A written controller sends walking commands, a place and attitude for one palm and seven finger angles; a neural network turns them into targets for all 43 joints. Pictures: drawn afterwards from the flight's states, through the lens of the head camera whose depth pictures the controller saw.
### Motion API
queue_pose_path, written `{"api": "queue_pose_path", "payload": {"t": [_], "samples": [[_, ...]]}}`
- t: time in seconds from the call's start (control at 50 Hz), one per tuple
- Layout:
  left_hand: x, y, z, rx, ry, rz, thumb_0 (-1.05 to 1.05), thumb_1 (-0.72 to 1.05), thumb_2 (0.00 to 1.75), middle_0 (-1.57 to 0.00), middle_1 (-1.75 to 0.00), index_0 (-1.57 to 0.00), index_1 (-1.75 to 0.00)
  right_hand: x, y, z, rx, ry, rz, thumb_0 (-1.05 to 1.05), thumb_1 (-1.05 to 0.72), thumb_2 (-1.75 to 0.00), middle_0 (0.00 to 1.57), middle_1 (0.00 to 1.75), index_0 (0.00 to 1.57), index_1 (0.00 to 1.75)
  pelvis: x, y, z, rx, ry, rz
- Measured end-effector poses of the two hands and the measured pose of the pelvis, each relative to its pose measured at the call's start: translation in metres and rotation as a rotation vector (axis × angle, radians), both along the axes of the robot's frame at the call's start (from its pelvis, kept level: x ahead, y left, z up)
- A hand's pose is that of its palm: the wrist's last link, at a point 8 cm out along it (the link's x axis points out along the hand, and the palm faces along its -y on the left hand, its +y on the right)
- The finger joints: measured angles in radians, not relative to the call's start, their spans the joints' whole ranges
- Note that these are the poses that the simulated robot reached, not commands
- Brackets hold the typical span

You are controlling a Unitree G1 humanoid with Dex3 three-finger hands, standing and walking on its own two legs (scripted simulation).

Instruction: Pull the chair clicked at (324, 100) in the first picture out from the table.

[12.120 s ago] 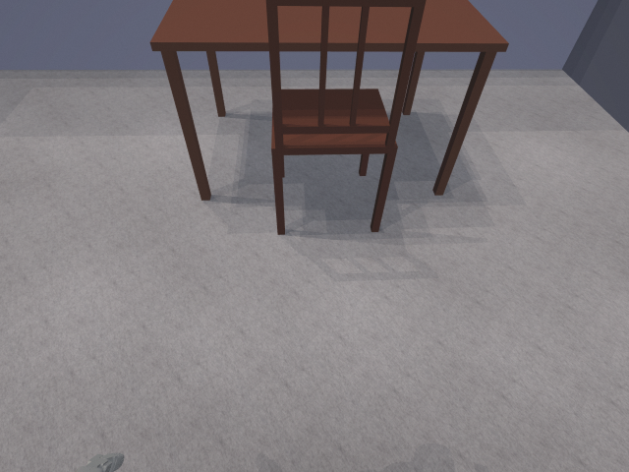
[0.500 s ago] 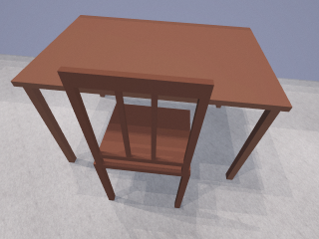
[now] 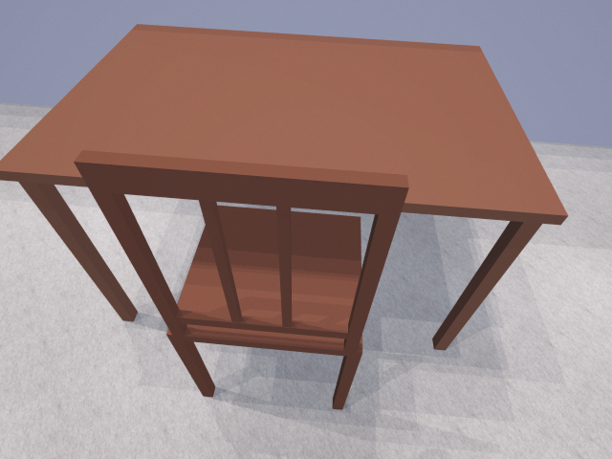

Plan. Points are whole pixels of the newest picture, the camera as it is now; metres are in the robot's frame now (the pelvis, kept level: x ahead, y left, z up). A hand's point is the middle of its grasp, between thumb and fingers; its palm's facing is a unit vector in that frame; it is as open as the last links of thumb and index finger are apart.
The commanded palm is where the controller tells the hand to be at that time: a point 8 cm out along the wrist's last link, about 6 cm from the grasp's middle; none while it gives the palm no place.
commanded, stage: look again from close up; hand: left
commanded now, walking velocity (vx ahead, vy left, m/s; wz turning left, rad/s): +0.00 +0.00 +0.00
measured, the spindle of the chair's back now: (224, 270) +0.42 +0.17 -0.06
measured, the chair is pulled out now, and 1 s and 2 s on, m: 0.00 0.00 0.00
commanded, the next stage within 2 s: raise the hand toward the chair's back in 0.48 s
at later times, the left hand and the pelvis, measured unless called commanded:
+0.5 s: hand out of the picture -0.01 +0.17 -0.17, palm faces +0.04 -0.98 -0.21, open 7.4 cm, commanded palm none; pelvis +0.01 -0.01 +0.00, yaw +1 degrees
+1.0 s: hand (194, 434) +0.16 +0.16 -0.06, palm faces -0.04 -1.00 -0.01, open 9.2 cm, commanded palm +0.13 +0.22 -0.06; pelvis -0.05 -0.03 -0.10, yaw +0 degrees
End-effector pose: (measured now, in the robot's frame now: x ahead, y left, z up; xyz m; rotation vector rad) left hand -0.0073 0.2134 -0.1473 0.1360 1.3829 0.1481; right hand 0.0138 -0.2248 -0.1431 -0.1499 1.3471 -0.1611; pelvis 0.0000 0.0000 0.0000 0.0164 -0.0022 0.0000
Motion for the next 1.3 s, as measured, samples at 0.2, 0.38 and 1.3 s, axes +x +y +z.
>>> {"api": "queue_pose_path", "payload": {"t": [0.2,0.38,1.3], "samples": [[0.012,0.007,0.003,0.023,-0.021,0.005,0.01,0.91,0.9,-0.2,-0.29,-0.2,-0.3,0.026,-0.004,0.002,-0.003,-0.04,0.024,0.0,-0.92,-0.89,0.2,0.3,0.2,0.3,0.009,-0.003,0.001,0.002,-0.009,0.005],[0.005,0.006,0.005,0.03,-0.008,0.014,0.01,0.91,0.9,-0.2,-0.29,-0.2,-0.3,0.028,-0.006,0.001,0.003,-0.035,0.036,0.0,-0.91,-0.89,0.2,0.3,0.2,0.3,0.01,-0.006,0.002,0.003,-0.015,0.01],[0.15,0.016,0.087,-0.133,-1.278,-0.216,0.01,0.26,0.63,-0.13,-0.19,-0.14,-0.2,0.128,-0.002,-0.041,-0.023,-0.659,0.163,0.01,-0.9,-0.89,0.21,0.3,0.2,0.3,-0.052,-0.016,-0.104,-0.072,0.279,0.043]]}}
